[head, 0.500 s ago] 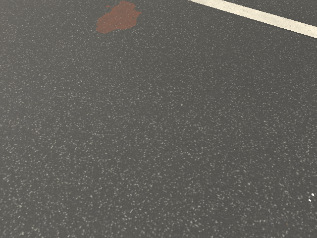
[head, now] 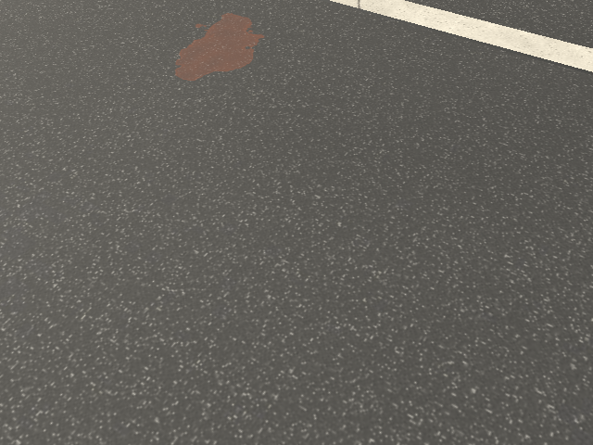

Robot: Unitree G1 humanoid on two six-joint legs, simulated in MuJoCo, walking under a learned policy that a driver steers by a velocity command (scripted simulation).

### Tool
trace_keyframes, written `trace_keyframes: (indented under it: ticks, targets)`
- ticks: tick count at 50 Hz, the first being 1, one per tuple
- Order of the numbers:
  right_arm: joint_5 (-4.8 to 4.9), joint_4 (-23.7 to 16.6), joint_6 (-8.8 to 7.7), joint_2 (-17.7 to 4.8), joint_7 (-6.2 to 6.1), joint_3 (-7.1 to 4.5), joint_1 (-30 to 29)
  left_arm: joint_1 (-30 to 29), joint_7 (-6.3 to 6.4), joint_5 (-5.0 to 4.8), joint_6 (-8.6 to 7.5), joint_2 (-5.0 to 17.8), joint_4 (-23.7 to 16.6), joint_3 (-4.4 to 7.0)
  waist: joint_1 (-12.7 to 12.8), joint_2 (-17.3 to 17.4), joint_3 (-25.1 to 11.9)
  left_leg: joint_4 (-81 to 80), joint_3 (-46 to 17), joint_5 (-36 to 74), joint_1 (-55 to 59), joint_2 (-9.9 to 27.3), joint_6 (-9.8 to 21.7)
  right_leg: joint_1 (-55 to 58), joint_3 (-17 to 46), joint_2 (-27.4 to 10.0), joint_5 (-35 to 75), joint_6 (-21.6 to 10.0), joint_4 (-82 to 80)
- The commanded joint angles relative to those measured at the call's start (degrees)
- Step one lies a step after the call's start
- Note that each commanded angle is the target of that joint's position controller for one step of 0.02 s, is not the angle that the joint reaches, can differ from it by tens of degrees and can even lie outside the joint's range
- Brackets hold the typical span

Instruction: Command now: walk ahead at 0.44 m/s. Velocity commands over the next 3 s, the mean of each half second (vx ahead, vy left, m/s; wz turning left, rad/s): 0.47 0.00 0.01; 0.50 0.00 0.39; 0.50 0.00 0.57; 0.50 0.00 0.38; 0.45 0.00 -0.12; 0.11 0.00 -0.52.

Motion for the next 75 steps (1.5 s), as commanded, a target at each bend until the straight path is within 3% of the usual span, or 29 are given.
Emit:
trace_keyframes:
  ticks: [1, 8, 10, 12, 13, 14, 15, 16, 18, 20, 22, 28, 35, 37, 39, 40, 41, 42, 43, 44, 46, 51, 60, 65, 67, 68, 69, 71, 75]
  targets:
    - [0.20, -3.4, 0.45, -1.1, 0.25, -0.17, -3.3, 6.2, 0.30, -0.07, -0.95, 5.2, 0.1, 0.18, -0.4, -5.8, 6.6, -1.7, 1.7, 3.4, -12.8, 0.4, -1.1, 3.9, 10.4, -14.2, 26.1, -4.3, -7.2]
    - [1.28, -9.3, 0.59, -0.9, -0.01, 0.99, -16.8, 7.1, 0.94, 0.08, -1.45, 6.7, 0.5, -0.23, 0.8, -7.9, 8.5, -24.3, 6.6, 9.2, -1.6, -3.5, 1.1, 2.2, 5.5, -13.9, 43.0, -3.7, -6.4]
    - [1.29, -8.3, 0.25, -3.0, -0.77, 0.18, -11.9, 5.5, 1.13, 0.12, -1.72, 8.1, 0.5, 0.13, -2.1, -8.1, 5.1, -25.9, 6.8, 7.2, 5.5, -5.8, 3.5, 5.1, 4.4, -14.7, 57.3, -3.1, 0.5]
    - [1.29, -3.6, -0.57, -5.3, -1.60, -1.33, 2.9, 3.4, 1.17, 0.08, -1.33, 9.5, 0.2, 0.64, -8.5, -7.5, -2.4, -30.5, 5.8, 7.6, 20.2, -7.3, 5.7, 5.2, 3.1, -14.0, 60.0, -2.5, 17.8]
    - [0.26, -1.3, -0.94, -7.7, -2.12, -2.38, 11.1, 3.1, 0.83, -0.22, -1.22, 8.9, -0.4, 0.54, -11.6, -5.6, -6.6, -32.3, 0.0, 3.9, 32.6, -1.7, 7.4, -3.3, 2.3, -12.1, 46.4, -2.2, 31.0]
    - [-1.02, -1.0, -1.01, -13.0, -2.21, -3.65, 16.6, 6.4, 0.26, -0.93, -0.99, 3.4, -1.9, -0.39, -10.0, 4.2, -13.4, -34.3, -22.8, -4.7, 44.9, 14.9, 12.4, -17.7, -0.5, -5.0, 9.7, -1.1, 52.5]
    - [0.39, -1.1, -0.19, -12.7, -1.40, -3.76, 13.1, 8.7, -0.39, -1.35, -0.59, 4.7, -1.8, 0.60, -7.2, 7.8, -15.5, -45.0, -45.4, -11.5, 46.9, 20.9, 18.3, -30.4, 4.9, 1.4, -12.8, -0.9, 65.4]
    - [1.55, -2.4, -0.19, -9.8, -1.17, -2.99, 5.4, 2.2, -0.33, -0.32, -0.30, 7.1, -3.8, 1.15, -4.5, 2.4, -5.1, -47.8, -37.6, -18.6, 38.2, 18.7, 15.8, -35.3, 6.9, -3.6, -7.1, -1.8, 65.1]
    - [1.40, -2.9, -1.34, -3.5, -0.89, -1.17, 0.0, -3.8, -0.76, 0.30, -0.38, 5.9, -5.2, 1.36, -1.5, -3.2, 3.6, -51.2, -24.4, -7.6, 23.4, 14.1, 11.9, -31.6, 6.4, -7.4, -0.4, -1.6, 58.1]
    - [1.27, -1.1, -2.42, -1.3, -1.52, -0.13, 2.2, -1.9, -1.21, 1.43, 1.07, 3.5, -4.8, 1.15, 1.2, -2.0, 3.9, -51.9, -16.1, 2.9, 17.6, 10.4, 9.5, -26.0, 6.2, -8.9, 0.2, -0.2, 53.0]
    - [1.25, 0.1, -3.24, -2.6, -1.77, -0.12, 5.7, -3.3, -1.56, 1.46, 2.05, 3.2, -5.6, 1.28, 1.8, -0.8, 4.3, -52.2, -12.2, 10.3, 17.3, 9.1, 9.3, -27.0, 4.7, -9.1, 1.1, 0.8, 50.0]
    - [1.61, 0.8, -2.86, -4.0, -1.78, 0.37, 12.9, -20.9, -2.10, 0.79, 2.56, 4.9, -12.5, 1.37, -1.6, 0.6, 7.0, -52.7, -8.9, 20.9, 21.7, 5.8, 7.9, -35.1, 0.9, -9.1, 12.6, 4.4, 31.8]
    - [0.85, 0.9, -2.24, -5.8, -2.57, -0.07, 18.1, -32.6, -1.90, -0.08, 1.73, 6.0, -17.8, 1.00, -5.1, 3.0, 5.6, -45.9, -12.4, 31.3, 33.4, 7.4, 8.5, -34.9, 0.8, -5.6, 13.0, 4.3, 18.8]
    - [0.58, 0.1, -2.07, -6.9, -2.90, -0.60, 16.0, -30.2, -1.70, -0.33, 0.98, 7.4, -18.2, 1.36, -2.9, 3.5, 4.6, -42.3, -13.2, 35.7, 33.8, 7.9, 7.4, -29.3, 1.4, -4.6, 9.2, 3.0, 15.2]
    - [0.95, -1.0, -2.17, -8.2, -2.52, -1.13, 13.1, -17.5, -0.84, -0.15, -0.09, 9.9, -14.8, 2.60, 2.8, 2.3, -1.7, -29.2, -11.3, 43.0, 30.4, 5.1, 5.2, -11.6, 0.4, -2.0, 8.6, 1.0, 9.5]
    - [1.63, -2.3, -2.36, -6.9, -2.19, -0.93, 12.1, -8.2, -0.08, 1.12, -0.82, 12.9, -13.0, 3.68, 6.5, -0.2, -8.1, -16.4, -9.7, 32.5, 21.6, 2.3, 4.2, 3.2, 6.1, -8.4, 7.5, -1.1, 9.0]
    - [3.88, -5.2, -2.33, -1.1, -2.13, 0.22, 14.8, -2.4, 0.50, 2.98, -0.79, 18.6, -13.9, 5.05, 6.3, -10.1, -17.7, 2.7, -4.6, 4.7, 5.4, -4.8, 2.0, 19.5, 27.2, -25.8, 1.6, -4.9, 7.5]
    - [3.67, -5.6, -1.80, -3.6, -2.39, -0.61, 17.8, -5.7, -0.01, 2.10, 0.33, 18.4, -14.1, 5.17, 3.2, -15.7, -20.6, 12.2, -5.4, -16.3, -3.1, -7.1, 2.4, 19.4, 43.4, -30.7, 0.7, -9.1, 0.9]
    - [2.41, -5.0, -0.92, -5.9, -2.60, -1.34, 15.3, -11.1, -0.26, 1.45, 0.78, 12.9, -15.3, 3.99, 0.9, -8.0, -11.8, 15.2, -6.5, -11.7, -5.7, -2.7, 2.6, 11.5, 36.3, -28.4, -5.5, -7.9, 0.1]
    - [1.65, -5.5, -0.74, -4.9, -2.07, -1.23, 11.2, -14.2, -0.45, 0.88, 0.47, 9.0, -15.5, 3.01, 0.9, -3.2, -4.5, 13.1, -6.3, -7.5, -5.7, -0.8, 2.2, 2.9, 27.5, -25.3, -4.0, -6.4, -2.1]
    - [0.36, -6.5, 0.26, -3.4, -1.06, -1.51, 8.9, -14.5, -0.05, 0.76, -0.23, 7.3, -14.2, 2.42, -1.2, -5.3, 0.7, 9.0, -5.9, -4.5, -3.3, 1.8, 1.5, -5.6, 16.6, -21.0, 3.7, -3.8, -5.1]
    - [-0.02, -9.8, 2.62, -2.2, 0.69, -1.48, 3.1, -9.6, -0.19, -0.06, -2.16, 8.1, -11.9, 2.67, -2.4, -6.0, 1.8, 6.6, -4.1, 2.5, -7.8, 3.1, 0.4, -5.8, 4.7, -19.4, 16.6, -3.4, -7.3]
    - [0.01, -17.3, 2.36, -2.8, 2.71, -0.16, -15.0, -3.5, 0.32, 0.20, -1.64, 11.6, -10.3, 3.19, 1.1, -6.0, 5.6, -19.6, 3.5, 11.6, -5.8, 1.6, 1.2, 0.8, -7.5, -19.4, 25.7, -2.4, -6.9]
    - [-0.55, -16.8, 2.21, -5.4, 1.92, -1.44, -9.1, -2.0, 1.03, 0.46, 0.75, 14.9, -9.5, 3.99, -2.1, -7.9, 0.4, -25.1, 7.8, -1.3, 5.3, -5.7, 6.1, 8.6, -11.8, -20.3, 55.6, -1.2, 11.6]
    - [-1.41, -12.0, 1.22, -10.1, 0.55, -3.69, 7.3, -3.1, 0.68, 0.22, 1.65, 15.0, -11.1, 3.90, -9.2, -2.8, -9.5, -32.1, 0.3, -2.1, 28.9, -4.3, 10.0, -4.4, -13.0, -18.4, 39.7, 1.4, 38.3]
    - [-1.32, -12.7, 1.16, -17.1, -0.21, -5.25, 7.5, -1.4, -0.49, -0.47, 1.32, 7.9, -15.7, 2.41, -5.5, 11.1, -14.3, -34.6, -28.7, -4.2, 47.4, 13.9, 17.5, -30.6, -11.7, -9.2, -10.0, 4.8, 58.5]
    - [0.23, -13.9, 2.07, -17.9, -0.64, -5.41, 10.0, -8.2, -0.93, -0.07, 0.64, 12.4, -18.0, 3.36, -8.1, 4.9, -17.0, -42.9, -45.3, -3.1, 48.6, 17.7, 19.7, -39.1, 1.1, -4.1, -15.9, 5.7, 66.3]
    - [1.15, -12.8, 2.11, -13.4, -1.38, -4.18, 4.8, -12.7, -1.15, -0.59, -0.59, 11.2, -19.3, 2.67, -4.7, -1.1, -3.6, -44.3, -28.8, 9.2, 35.8, 14.0, 15.8, -41.6, 4.0, -9.7, -4.3, 4.6, 59.4]
    - [2.28, -13.6, -0.07, -9.5, -1.40, -2.66, 0.8, -9.2, -1.31, 2.01, 2.72, 10.5, -18.3, 2.74, 1.1, -1.8, -1.7, -46.5, -18.3, 23.9, 23.0, 6.4, 12.9, -31.0, 4.4, -11.2, -3.0, 6.5, 49.6]
Next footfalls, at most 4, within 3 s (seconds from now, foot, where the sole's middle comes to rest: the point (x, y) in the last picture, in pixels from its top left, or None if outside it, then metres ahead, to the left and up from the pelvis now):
0.26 left None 0.32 0.07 -0.78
0.80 right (363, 391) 0.64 -0.08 -0.78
1.34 left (251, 323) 0.83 0.19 -0.78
1.90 right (234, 221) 1.19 0.27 -0.78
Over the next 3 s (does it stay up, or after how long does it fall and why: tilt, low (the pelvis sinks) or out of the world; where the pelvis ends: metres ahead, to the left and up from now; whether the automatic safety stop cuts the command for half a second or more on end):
stays up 1.28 0.46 -0.01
